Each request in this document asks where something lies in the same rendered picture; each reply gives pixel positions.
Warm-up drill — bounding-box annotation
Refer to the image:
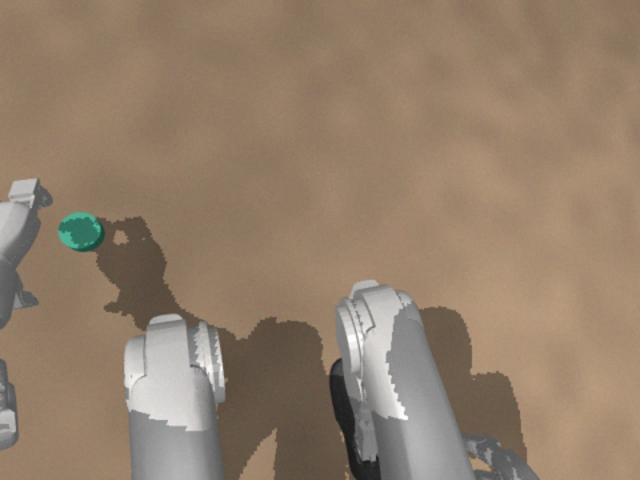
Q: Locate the right robot hand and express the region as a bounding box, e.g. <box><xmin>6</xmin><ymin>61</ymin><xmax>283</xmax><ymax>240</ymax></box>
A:
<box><xmin>461</xmin><ymin>433</ymin><xmax>540</xmax><ymax>480</ymax></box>

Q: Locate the left robot arm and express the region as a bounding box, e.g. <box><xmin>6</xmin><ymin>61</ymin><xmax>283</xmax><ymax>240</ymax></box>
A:
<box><xmin>0</xmin><ymin>261</ymin><xmax>18</xmax><ymax>450</ymax></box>

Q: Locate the left robot hand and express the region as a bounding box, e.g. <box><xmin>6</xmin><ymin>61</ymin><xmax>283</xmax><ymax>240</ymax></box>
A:
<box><xmin>0</xmin><ymin>178</ymin><xmax>53</xmax><ymax>310</ymax></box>

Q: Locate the right robot foot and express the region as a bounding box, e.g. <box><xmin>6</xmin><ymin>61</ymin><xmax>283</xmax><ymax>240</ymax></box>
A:
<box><xmin>329</xmin><ymin>358</ymin><xmax>381</xmax><ymax>480</ymax></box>

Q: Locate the tin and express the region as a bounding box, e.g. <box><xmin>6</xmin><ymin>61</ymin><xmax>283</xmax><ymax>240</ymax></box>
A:
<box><xmin>58</xmin><ymin>212</ymin><xmax>105</xmax><ymax>252</ymax></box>

